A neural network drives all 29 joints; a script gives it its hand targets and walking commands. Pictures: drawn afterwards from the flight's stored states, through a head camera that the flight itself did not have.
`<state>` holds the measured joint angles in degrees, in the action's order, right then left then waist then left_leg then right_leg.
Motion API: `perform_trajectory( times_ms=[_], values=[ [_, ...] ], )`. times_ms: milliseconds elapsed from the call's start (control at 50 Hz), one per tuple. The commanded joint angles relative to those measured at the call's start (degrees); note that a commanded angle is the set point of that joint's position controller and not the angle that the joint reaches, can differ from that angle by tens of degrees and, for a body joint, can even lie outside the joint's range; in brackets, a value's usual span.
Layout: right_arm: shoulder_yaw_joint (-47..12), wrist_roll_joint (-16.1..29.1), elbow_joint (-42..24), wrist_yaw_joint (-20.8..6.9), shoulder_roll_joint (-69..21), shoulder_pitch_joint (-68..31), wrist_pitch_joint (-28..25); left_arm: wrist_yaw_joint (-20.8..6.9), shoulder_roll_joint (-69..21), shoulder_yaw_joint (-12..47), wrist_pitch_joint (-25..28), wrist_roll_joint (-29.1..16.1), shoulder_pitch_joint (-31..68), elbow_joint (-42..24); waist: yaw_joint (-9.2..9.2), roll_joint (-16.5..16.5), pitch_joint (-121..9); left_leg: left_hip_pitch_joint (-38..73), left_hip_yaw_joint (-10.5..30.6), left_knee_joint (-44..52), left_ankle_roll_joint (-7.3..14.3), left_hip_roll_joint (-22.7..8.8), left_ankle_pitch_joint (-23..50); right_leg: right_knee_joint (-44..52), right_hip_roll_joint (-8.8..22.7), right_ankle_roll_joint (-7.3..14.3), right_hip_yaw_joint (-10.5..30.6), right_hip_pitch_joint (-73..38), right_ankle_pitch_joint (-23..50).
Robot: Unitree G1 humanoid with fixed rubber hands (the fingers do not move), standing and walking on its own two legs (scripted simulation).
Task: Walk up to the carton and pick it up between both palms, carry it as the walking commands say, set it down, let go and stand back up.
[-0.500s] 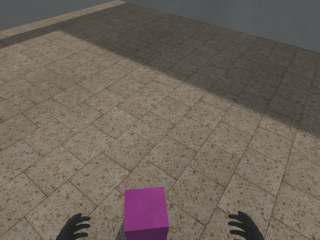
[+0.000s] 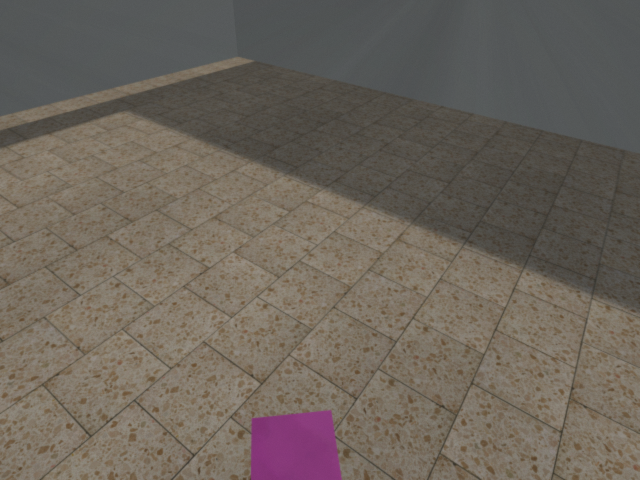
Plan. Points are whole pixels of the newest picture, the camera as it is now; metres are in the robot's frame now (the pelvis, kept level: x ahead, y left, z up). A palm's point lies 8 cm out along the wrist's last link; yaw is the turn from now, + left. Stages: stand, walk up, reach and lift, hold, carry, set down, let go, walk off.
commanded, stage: stand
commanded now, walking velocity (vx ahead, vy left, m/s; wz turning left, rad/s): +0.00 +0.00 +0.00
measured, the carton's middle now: (295, 474) +0.43 +0.04 -0.64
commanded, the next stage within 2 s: none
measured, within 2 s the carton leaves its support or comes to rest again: neither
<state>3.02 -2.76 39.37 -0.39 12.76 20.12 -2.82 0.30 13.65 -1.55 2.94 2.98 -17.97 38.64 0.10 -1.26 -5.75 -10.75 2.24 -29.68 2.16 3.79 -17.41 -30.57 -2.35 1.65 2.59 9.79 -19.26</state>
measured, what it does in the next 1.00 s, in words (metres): stands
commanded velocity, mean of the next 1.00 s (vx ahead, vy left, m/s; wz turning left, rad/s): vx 0.00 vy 0.00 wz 0.00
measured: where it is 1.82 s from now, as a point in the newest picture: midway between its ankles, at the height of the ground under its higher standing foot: outside the picture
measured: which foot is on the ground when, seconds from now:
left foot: down 0.00-1.00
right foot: down 0.00-1.00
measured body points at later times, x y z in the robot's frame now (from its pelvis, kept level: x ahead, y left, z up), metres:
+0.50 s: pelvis +0.04 +0.01 +0.00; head -0.02 +0.02 +0.44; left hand +0.05 +0.25 -0.15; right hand +0.06 -0.23 -0.14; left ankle -0.02 +0.10 -0.73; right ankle -0.03 -0.10 -0.73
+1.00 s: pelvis +0.01 +0.02 +0.00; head -0.03 +0.02 +0.45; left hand -0.02 +0.23 -0.16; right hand -0.04 -0.19 -0.16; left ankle -0.02 +0.10 -0.73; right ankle -0.03 -0.10 -0.73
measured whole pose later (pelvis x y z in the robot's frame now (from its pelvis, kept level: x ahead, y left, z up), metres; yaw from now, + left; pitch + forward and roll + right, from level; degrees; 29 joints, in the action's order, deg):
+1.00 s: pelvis +0.01 +0.02 +0.00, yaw +0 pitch -2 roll +0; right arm -1.9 -1.3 63.8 2.5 7.2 25.5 -0.7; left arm 3.3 8.1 1.3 0.3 1.2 -24.2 62.1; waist 0.1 -0.5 -4.9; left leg -9.4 2.1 -29.8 3.6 4.3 -18.3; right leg -28.7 -1.6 0.3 2.7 7.5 -19.4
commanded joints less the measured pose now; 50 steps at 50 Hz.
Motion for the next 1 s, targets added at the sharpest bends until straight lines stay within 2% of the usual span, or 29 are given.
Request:
perform_trajectory(
  times_ms=[0, 20, 60, 80, 140, 160, 180, 200, 220, 260, 320, 360, 380, 420, 440, 460, 480, 580, 660, 680, 700, 740, 760, 780, 840, 860, 920, 940, 980],
  values=[
    [1.5, 0.4, -1.7, -0.1, 6.6, -1.7, -3.1, 0.0, 5.2, -1.0, 3.1, -0.3, 5.5, -3.4, -1.44, -0.3, 3.1, -3.8, 9.1, 7.0, -0.4, -9.1, 6.8, 8.0, 7.6, 1.2, 9.2, 6.8, 8.2],
    [1.3, 0.3, -1.0, -0.1, 6.2, -0.9, -3.2, 0.5, 5.5, -0.8, 3.0, -0.4, 4.9, -3.6, -1.57, 2.1, 4.1, -6.2, 9.4, 6.9, 0.3, -9.0, 8.0, 7.1, 7.6, 1.1, 9.2, 5.5, 7.9],
    [0.5, 0.1, 0.3, 0.8, 6.4, -1.2, -2.8, 0.7, 6.8, -1.2, 2.9, -0.9, 1.2, -1.7, 0.98, 0.4, 2.5, -5.9, 8.9, 5.5, 1.0, -8.3, 13.4, 6.4, 7.9, 0.8, 8.9, 2.7, 14.7],
    [1.1, 0.7, 1.5, 0.5, 6.9, 1.3, -2.7, 0.9, 6.2, -0.9, 2.9, -0.7, 0.2, -1.3, -0.21, -1.7, 0.6, -6.0, 8.5, 5.0, 0.3, -8.9, 14.1, 6.0, 8.0, 0.8, 9.3, 1.7, 17.0],
    [0.5, 0.9, 2.7, 0.7, 6.9, -1.1, -3.3, 0.9, 7.2, -1.4, 2.9, -1.0, -0.8, 0.2, 1.19, 2.8, 4.2, -5.4, 8.0, 5.2, 0.6, -8.5, 20.2, 4.4, 7.1, 0.6, 7.9, 4.2, 17.6],
    [0.3, 0.8, 4.1, 0.6, 5.9, 1.1, -3.2, 0.8, 5.8, -1.2, 2.7, -1.6, -3.3, 1.6, 1.59, 0.2, -0.7, -3.1, 8.9, 3.9, 1.4, -8.7, 23.7, 4.2, 6.6, 0.6, 7.3, 1.8, 19.0],
    [0.0, 1.2, 4.3, 0.9, 5.8, 1.5, -2.8, 0.8, 7.0, -1.3, 2.5, -1.4, -6.1, 2.7, 2.02, 4.3, 2.8, -5.5, 8.1, 3.4, 1.3, -8.4, 22.0, 5.8, 7.4, 0.9, 8.7, 2.6, 19.2],
    [0.3, 1.0, 6.5, 1.3, 6.3, 5.5, -2.2, 0.7, 5.1, -0.7, 2.3, -1.4, -5.7, 3.9, 0.76, 1.6, 2.4, -6.5, 7.7, 4.4, 0.9, -8.1, 21.5, 4.1, 8.1, 1.2, 7.8, 1.6, 19.8],
    [0.1, 0.7, 6.5, 1.8, 6.6, 4.7, -2.1, 1.3, 5.2, -0.7, 2.0, -0.9, -4.1, 4.0, 0.01, 2.7, 1.9, -2.6, 7.0, 3.5, 0.8, -8.2, 20.9, 4.7, 7.2, 0.9, 6.6, 4.4, 19.0],
    [0.2, 1.2, 7.3, 2.1, 7.2, 4.8, -2.2, 1.8, 5.6, -0.6, 1.7, -1.4, -4.6, 4.4, 0.43, -1.6, 4.7, -6.4, 8.3, 3.9, 1.3, -7.9, 20.0, 4.1, 7.3, 1.2, 6.9, 2.8, 20.9],
    [-1.2, 1.7, 8.5, 1.7, 3.3, 4.0, -1.4, 2.1, 4.7, -0.4, 0.8, -1.5, -9.5, 8.0, 0.85, 2.6, 7.9, -5.1, 7.2, 3.2, 1.8, -7.7, 20.7, 4.4, 7.1, 1.6, 7.5, 7.2, 19.9],
    [-1.4, 1.2, 10.3, 1.9, 3.9, 6.7, -1.0, 2.4, 4.4, 0.2, 1.1, -1.3, -5.3, 7.4, -0.95, 0.3, 5.9, -4.3, 6.6, 3.4, 1.6, -7.6, 21.2, 3.6, 7.5, 1.5, 6.5, 4.3, 24.9],
    [-1.5, 1.5, 10.3, 1.8, 3.7, 4.9, -0.6, 2.0, 3.8, 0.2, 0.8, -1.4, -5.9, 7.9, 0.30, 4.4, 6.7, -5.0, 6.9, 3.2, 1.7, -7.9, 22.4, 4.0, 7.8, 2.1, 7.3, 4.7, 25.5],
    [-0.7, 1.4, 10.8, 2.4, 6.2, 5.3, -0.8, 2.6, 5.6, -0.3, 0.2, -1.4, -7.2, 10.0, -0.84, 2.8, 6.4, -2.4, 7.4, 2.9, 1.9, -8.6, 24.6, 4.2, 6.5, 2.0, 6.3, 6.7, 21.0],
    [-1.1, 1.4, 12.1, 2.5, 6.5, 7.0, -0.9, 2.2, 5.6, -0.3, -0.1, -1.8, -8.9, 10.2, 0.59, -0.1, 5.2, -3.7, 8.0, 3.3, 2.3, -8.7, 25.1, 4.3, 6.7, 1.1, 5.3, 2.6, 18.1],
    [-1.5, 1.4, 11.9, 2.4, 5.4, 7.0, -0.9, 2.7, 6.6, -0.4, -0.2, -1.5, -7.9, 11.3, -0.90, 1.8, 6.4, -2.8, 7.1, 3.3, 1.9, -8.6, 23.0, 3.9, 6.4, 0.9, 5.8, 5.4, 18.8],
    [-1.6, 1.6, 12.7, 2.6, 5.2, 6.4, -0.9, 2.4, 4.1, -0.2, -0.2, -2.1, -9.1, 11.7, 0.47, 3.0, 7.2, -2.3, 8.3, 3.4, 2.2, -8.5, 26.9, 2.9, 5.3, 1.1, 5.0, 6.6, 16.2],
    [-2.0, 1.7, 16.2, 2.7, 4.4, 9.1, 0.4, 2.8, 0.9, 1.2, -0.8, -1.3, -8.9, 15.0, -0.64, 0.2, 9.2, -4.7, 6.9, 4.4, 1.7, -7.4, 19.8, 4.4, 6.2, 1.8, 5.8, 4.4, 17.0],
    [-3.3, 1.2, 18.1, 3.0, 0.7, 8.8, 1.0, 2.9, 2.9, 0.6, -1.2, -1.9, -10.4, 17.0, 0.33, 2.3, 9.5, -2.2, 7.7, 4.7, 2.5, -8.0, 23.4, 5.4, 6.6, 1.7, 5.6, 4.8, 14.6],
    [-3.3, 1.7, 18.7, 2.9, 1.2, 9.5, 0.7, 2.8, 1.6, 1.2, -1.3, -1.7, -8.1, 16.6, -1.28, 1.6, 8.7, -1.5, 8.2, 5.4, 2.0, -8.5, 23.0, 5.2, 6.4, 1.9, 5.1, 5.1, 14.5],
    [-2.8, 1.4, 18.9, 2.9, 2.7, 8.7, 0.7, 2.9, 0.9, 1.3, -1.3, -2.0, -9.1, 17.5, 0.30, 0.3, 8.3, -0.6, 8.1, 4.4, 2.5, -8.6, 25.9, 6.1, 6.2, 1.8, 5.2, 3.3, 15.0],
    [-3.1, 1.7, 20.0, 3.2, 0.7, 9.9, 0.7, 2.9, 1.0, 1.8, -1.6, -2.0, -11.0, 20.1, -0.13, -0.9, 8.0, 0.0, 8.6, 4.8, 2.7, -8.6, 24.7, 4.8, 5.9, 1.1, 4.2, 4.6, 14.4],
    [-2.9, 2.1, 20.7, 2.8, 1.6, 10.0, 0.9, 2.9, -1.5, 2.5, -1.3, -1.4, -9.2, 19.9, -1.06, 2.3, 8.8, 1.1, 8.8, 5.6, 2.5, -8.3, 25.9, 4.5, 6.5, 1.3, 5.2, 5.5, 14.0],
    [-3.8, 1.7, 20.1, 3.1, -0.9, 7.1, 0.9, 2.8, 3.0, 0.8, -1.7, -2.3, -10.5, 20.1, 1.23, 2.6, 9.4, 0.4, 8.9, 5.1, 2.9, -8.9, 26.1, 5.8, 5.8, 1.0, 4.3, 4.5, 13.1],
    [-3.5, 1.7, 21.8, 3.1, 1.2, 9.0, 1.6, 3.3, 1.0, 1.7, -2.4, -1.6, -11.8, 21.7, 0.41, 2.9, 13.1, -3.2, 7.4, 6.2, 2.1, -7.5, 18.1, 7.6, 6.2, 1.3, 5.6, 3.2, 13.0],
    [-4.0, 1.6, 22.6, 3.4, -1.2, 10.5, 1.8, 3.0, 1.3, 1.9, -2.2, -1.9, -11.0, 21.9, 0.10, 0.5, 10.4, -1.3, 7.7, 7.2, 2.0, -7.3, 14.3, 6.3, 6.3, 1.8, 5.1, 3.0, 12.1],
    [-4.5, 2.0, 23.3, 2.9, -2.3, 8.5, 1.7, 3.0, -2.3, 2.7, -2.0, -1.8, -10.4, 23.2, -0.15, 4.3, 13.5, -4.1, 8.0, 7.0, 2.1, -7.5, 12.5, 8.1, 6.4, 1.4, 6.1, 3.6, 11.2],
    [-4.3, 1.0, 23.6, 3.1, -0.6, 7.9, 2.1, 3.3, 0.0, 1.8, -2.4, -1.6, -8.9, 22.5, 0.31, 0.9, 17.6, -8.8, 7.9, 7.8, 2.1, -7.2, 11.6, 7.6, 6.5, 1.4, 6.0, 4.0, 10.0],
    [-4.1, 1.3, 23.7, 3.0, -0.8, 8.4, 1.7, 2.8, -1.2, 2.2, -2.6, -1.9, -8.0, 22.1, 0.14, 1.2, 15.8, -6.6, 8.2, 8.3, 1.9, -7.1, 8.1, 7.3, 6.6, 1.9, 5.5, 4.0, 10.6]
  ],
)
